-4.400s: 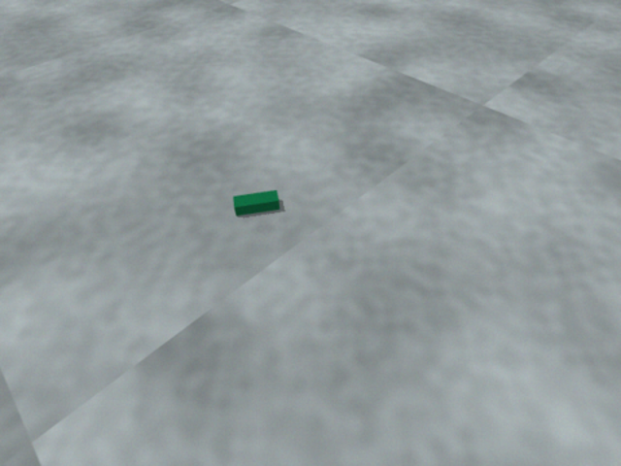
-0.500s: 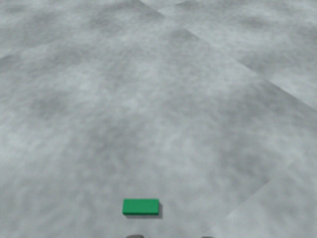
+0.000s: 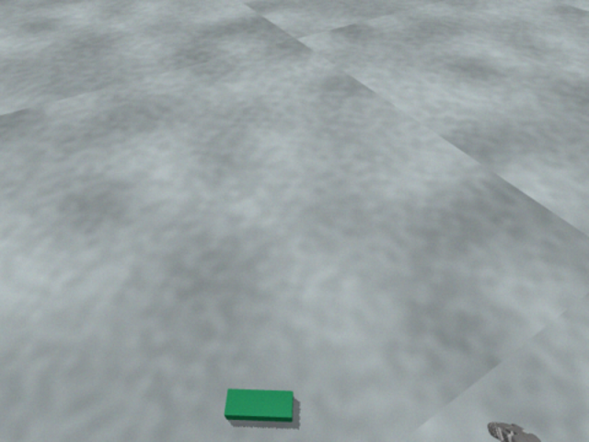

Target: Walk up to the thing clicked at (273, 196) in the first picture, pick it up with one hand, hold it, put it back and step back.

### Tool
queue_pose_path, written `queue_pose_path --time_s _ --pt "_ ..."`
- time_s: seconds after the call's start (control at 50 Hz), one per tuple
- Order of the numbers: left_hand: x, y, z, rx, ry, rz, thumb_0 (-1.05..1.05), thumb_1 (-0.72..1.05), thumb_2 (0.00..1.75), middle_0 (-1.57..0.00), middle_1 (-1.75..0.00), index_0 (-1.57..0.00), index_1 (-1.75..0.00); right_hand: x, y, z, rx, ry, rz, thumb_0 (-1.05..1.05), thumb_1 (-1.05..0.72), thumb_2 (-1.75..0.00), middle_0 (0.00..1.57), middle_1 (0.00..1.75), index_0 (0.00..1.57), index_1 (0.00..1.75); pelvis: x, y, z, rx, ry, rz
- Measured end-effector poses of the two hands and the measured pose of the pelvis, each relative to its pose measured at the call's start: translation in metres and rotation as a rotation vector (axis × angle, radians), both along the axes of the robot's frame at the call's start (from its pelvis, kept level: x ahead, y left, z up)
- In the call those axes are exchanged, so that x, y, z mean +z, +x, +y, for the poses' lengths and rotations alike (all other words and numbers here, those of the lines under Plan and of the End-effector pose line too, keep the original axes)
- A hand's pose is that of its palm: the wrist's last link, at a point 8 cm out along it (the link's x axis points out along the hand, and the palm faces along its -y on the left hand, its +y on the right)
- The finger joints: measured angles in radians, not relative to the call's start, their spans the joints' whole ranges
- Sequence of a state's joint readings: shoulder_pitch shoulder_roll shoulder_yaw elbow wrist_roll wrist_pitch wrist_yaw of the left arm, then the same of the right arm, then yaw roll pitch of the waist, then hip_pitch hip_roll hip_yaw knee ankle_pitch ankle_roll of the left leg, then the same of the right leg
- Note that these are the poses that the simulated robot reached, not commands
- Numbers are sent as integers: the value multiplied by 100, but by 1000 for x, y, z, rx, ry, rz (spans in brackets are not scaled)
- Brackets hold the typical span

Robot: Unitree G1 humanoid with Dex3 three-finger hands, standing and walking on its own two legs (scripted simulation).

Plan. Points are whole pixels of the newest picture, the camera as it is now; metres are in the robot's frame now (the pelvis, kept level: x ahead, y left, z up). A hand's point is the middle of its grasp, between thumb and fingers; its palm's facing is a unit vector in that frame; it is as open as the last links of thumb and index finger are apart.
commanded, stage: walk up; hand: left
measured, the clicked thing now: (259, 405) +0.36 +0.15 -0.75
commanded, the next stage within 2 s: stand in 0.76 s
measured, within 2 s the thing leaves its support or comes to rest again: neither
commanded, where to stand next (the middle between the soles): +0.06 +0.00 m, yaw -1 degrees
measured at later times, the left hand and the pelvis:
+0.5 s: hand out of the picture +0.08 +0.25 -0.15, palm faces -0.02 -0.94 -0.33, open 7.4 cm; pelvis +0.00 +0.00 +0.00, yaw +0 degrees
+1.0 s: hand out of the picture +0.09 +0.24 -0.15, palm faces -0.02 -0.94 -0.33, open 7.4 cm; pelvis +0.01 -0.01 +0.01, yaw +0 degrees
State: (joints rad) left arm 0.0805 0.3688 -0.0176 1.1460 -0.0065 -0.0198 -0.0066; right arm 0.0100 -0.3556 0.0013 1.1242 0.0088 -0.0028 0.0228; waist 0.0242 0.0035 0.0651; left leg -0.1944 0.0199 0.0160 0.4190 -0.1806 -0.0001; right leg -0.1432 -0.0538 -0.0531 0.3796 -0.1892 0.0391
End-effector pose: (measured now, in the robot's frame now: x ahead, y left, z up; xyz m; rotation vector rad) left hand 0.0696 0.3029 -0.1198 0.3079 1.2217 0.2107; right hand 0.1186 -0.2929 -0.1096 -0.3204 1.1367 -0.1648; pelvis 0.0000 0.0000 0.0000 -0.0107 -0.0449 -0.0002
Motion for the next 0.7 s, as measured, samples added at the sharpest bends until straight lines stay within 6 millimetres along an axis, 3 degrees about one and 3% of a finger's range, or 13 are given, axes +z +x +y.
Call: queue_pose_path --time_s 0.12,0.44,0.7 --pt "5 2 0 0 5 -2 0 90 90 -21 -30 -21 -30 -1 -6 -1 -12 7 21 0 -91 -90 21 30 20 30 3 1 0 0 2 0" --pt "3 2 -9 -4 -9 19 0 90 90 -21 -30 -21 -30 -7 -48 -8 -62 5 117 0 -91 -90 21 30 20 30 5 3 -4 2 5 5" --pt "4 10 -15 -1 -9 11 0 90 90 -21 -30 -21 -30 -8 -46 -12 -65 6 115 0 -91 -90 21 30 20 30 5 8 -8 6 5 9"
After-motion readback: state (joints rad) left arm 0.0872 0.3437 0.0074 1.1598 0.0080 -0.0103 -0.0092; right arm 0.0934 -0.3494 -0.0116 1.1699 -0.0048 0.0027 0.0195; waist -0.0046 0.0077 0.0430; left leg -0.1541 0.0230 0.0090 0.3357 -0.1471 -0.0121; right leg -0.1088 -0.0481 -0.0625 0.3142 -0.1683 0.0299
